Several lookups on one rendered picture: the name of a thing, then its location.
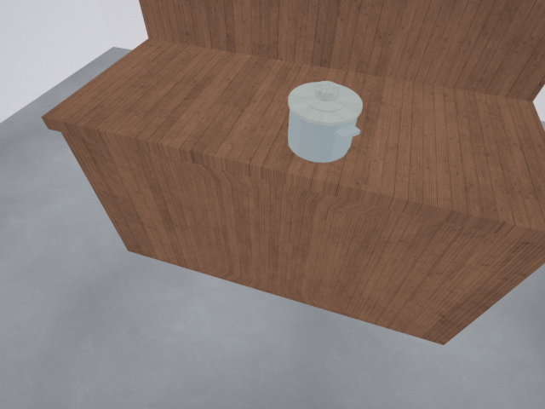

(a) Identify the table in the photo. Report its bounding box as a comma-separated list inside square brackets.
[41, 0, 545, 345]

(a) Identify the pot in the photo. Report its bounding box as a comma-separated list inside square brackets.
[288, 110, 360, 163]

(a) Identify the knob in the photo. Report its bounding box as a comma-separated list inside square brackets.
[314, 81, 340, 101]

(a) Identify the lid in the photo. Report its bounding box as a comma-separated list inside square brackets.
[288, 82, 363, 126]

